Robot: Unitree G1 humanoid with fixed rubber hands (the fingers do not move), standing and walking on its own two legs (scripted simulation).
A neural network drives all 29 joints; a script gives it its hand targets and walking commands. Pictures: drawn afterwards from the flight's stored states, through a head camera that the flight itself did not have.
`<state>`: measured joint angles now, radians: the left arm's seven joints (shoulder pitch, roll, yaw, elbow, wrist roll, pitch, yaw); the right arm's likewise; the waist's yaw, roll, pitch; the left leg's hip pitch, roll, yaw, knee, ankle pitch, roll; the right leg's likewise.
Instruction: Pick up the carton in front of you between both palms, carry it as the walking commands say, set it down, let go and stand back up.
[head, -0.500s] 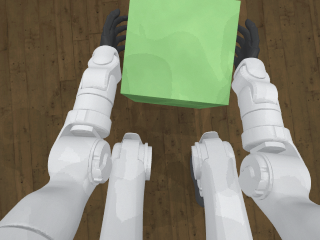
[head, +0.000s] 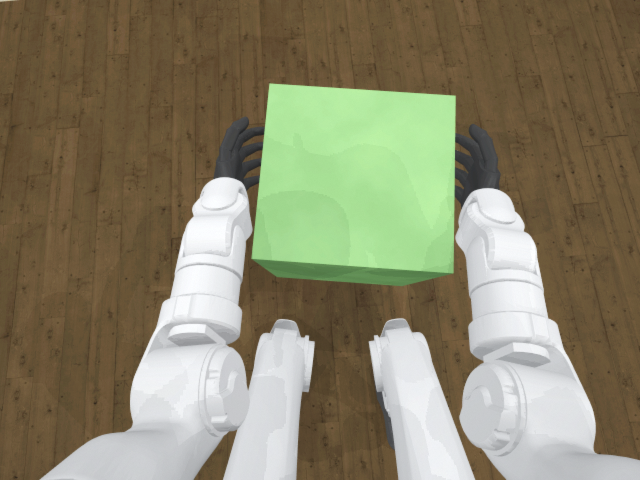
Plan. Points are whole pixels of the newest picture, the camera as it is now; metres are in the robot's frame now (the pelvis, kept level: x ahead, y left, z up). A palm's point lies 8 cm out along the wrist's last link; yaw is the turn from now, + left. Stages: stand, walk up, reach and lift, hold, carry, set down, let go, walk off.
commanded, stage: reach and lift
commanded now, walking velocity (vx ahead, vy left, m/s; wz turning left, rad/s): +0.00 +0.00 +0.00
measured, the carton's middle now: (348, 204) +0.46 -0.01 -0.13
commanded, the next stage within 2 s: none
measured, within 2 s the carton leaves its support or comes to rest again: neither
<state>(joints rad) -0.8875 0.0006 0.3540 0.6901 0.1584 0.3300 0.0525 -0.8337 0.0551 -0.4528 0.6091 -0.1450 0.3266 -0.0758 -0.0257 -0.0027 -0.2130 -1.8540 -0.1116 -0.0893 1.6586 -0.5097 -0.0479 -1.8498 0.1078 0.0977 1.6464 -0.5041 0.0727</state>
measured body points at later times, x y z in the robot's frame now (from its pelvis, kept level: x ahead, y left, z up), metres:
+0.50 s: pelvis +0.05 +0.00 +0.15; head +0.17 +0.00 +0.58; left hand +0.43 +0.14 +0.10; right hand +0.42 -0.16 +0.10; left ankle +0.09 +0.12 -0.50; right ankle +0.10 -0.14 -0.50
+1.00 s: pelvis +0.09 -0.01 +0.24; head +0.07 -0.01 +0.69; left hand +0.39 +0.15 +0.25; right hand +0.39 -0.16 +0.25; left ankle +0.09 +0.12 -0.50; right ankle +0.10 -0.13 -0.50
